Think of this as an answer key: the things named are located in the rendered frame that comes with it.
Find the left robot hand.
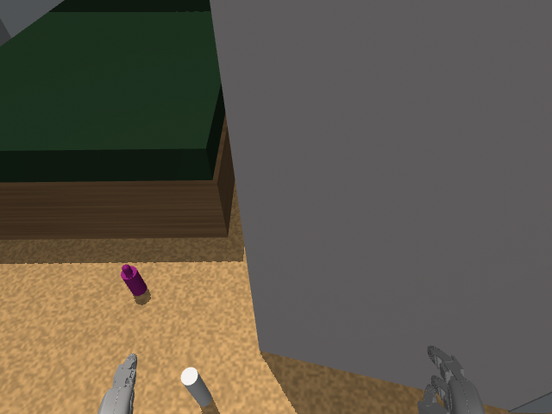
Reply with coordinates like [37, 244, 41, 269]
[97, 354, 137, 414]

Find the right robot hand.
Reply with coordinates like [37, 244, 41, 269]
[417, 346, 486, 414]

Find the bed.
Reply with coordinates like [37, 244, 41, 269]
[0, 0, 235, 240]

